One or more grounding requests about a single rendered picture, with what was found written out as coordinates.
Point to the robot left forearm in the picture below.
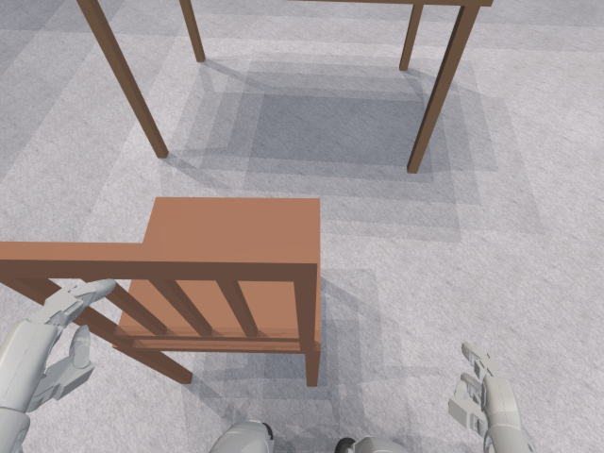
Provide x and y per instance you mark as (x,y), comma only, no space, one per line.
(14,426)

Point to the left robot thigh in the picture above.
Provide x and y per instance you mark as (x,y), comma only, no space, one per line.
(244,437)

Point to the robot right hand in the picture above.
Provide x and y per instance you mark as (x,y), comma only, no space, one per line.
(494,402)

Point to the robot left foot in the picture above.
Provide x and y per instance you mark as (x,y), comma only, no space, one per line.
(269,431)

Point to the robot left hand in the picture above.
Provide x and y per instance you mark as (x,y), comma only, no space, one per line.
(26,348)

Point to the robot right forearm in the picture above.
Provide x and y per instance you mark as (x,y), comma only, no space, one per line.
(503,439)

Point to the chair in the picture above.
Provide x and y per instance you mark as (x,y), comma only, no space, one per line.
(213,274)

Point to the table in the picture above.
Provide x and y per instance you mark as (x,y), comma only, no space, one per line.
(458,39)

